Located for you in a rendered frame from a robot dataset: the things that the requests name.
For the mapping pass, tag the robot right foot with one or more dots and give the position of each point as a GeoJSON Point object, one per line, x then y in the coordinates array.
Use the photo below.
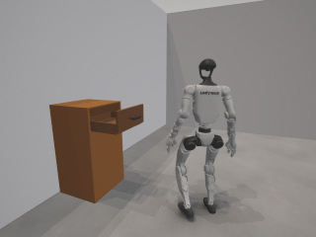
{"type": "Point", "coordinates": [210, 207]}

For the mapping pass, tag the left robot upper arm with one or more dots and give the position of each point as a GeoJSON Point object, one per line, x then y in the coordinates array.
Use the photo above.
{"type": "Point", "coordinates": [186, 100]}

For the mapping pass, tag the cabinet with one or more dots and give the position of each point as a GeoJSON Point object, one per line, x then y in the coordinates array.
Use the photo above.
{"type": "Point", "coordinates": [89, 163]}

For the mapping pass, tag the robot left hand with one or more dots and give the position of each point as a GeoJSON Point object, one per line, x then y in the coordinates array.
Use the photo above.
{"type": "Point", "coordinates": [170, 142]}

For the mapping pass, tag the right robot upper arm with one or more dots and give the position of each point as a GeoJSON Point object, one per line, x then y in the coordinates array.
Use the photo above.
{"type": "Point", "coordinates": [227, 101]}

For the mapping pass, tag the left robot forearm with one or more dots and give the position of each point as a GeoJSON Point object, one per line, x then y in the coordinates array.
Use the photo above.
{"type": "Point", "coordinates": [177, 125]}

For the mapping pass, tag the right robot forearm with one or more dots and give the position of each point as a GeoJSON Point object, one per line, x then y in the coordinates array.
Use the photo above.
{"type": "Point", "coordinates": [231, 127]}

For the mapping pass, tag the handle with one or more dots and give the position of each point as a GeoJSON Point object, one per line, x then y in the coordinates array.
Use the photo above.
{"type": "Point", "coordinates": [136, 117]}

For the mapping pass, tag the robot right hand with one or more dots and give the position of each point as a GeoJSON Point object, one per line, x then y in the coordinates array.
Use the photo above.
{"type": "Point", "coordinates": [231, 146]}

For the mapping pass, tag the humanoid robot head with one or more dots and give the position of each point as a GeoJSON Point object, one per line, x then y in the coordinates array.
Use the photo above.
{"type": "Point", "coordinates": [207, 65]}

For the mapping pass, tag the drawer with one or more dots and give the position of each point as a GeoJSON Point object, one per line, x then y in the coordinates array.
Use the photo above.
{"type": "Point", "coordinates": [118, 121]}

